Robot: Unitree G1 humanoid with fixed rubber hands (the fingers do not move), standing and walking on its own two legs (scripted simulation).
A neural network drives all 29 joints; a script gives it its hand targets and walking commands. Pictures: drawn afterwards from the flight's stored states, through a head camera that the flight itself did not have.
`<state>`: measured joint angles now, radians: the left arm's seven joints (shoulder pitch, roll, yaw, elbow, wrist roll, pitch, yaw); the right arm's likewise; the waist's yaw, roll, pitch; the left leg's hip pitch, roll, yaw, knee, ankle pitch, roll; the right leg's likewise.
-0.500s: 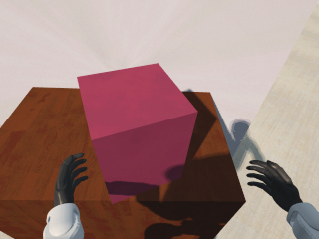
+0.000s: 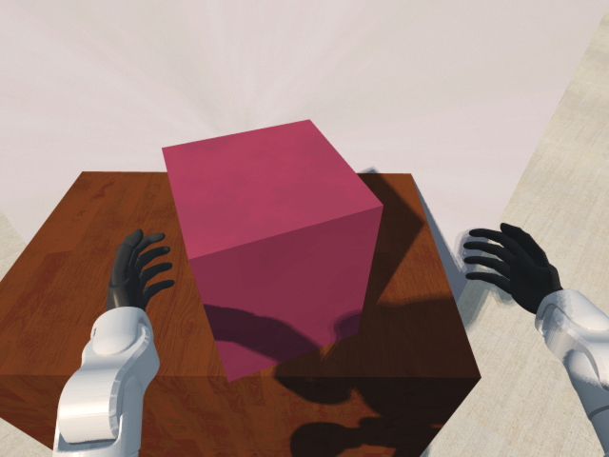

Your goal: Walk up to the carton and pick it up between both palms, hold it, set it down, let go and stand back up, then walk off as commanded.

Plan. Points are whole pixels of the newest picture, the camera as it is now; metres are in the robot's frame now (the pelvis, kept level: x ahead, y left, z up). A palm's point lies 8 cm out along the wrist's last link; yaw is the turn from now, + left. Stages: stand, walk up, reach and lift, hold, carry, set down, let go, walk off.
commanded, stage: reach and lift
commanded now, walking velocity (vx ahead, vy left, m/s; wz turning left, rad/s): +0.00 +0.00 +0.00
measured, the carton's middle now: (269, 250) +0.43 +0.11 +0.04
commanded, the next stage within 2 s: none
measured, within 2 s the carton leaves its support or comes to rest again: neither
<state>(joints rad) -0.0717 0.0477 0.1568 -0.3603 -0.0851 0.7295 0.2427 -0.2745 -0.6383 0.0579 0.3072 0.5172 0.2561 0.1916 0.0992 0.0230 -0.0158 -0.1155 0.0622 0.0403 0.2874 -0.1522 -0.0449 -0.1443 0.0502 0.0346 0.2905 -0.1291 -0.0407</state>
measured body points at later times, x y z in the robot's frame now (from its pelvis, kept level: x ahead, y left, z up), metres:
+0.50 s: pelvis +0.00 -0.01 +0.00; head -0.01 -0.03 +0.45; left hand +0.30 +0.26 +0.17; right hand +0.43 -0.19 +0.16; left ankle +0.00 +0.15 -0.75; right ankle +0.02 -0.10 -0.75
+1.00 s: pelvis +0.00 +0.00 +0.00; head +0.00 -0.02 +0.45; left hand +0.34 +0.27 +0.21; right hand +0.48 -0.16 +0.22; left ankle +0.00 +0.15 -0.75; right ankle +0.02 -0.10 -0.75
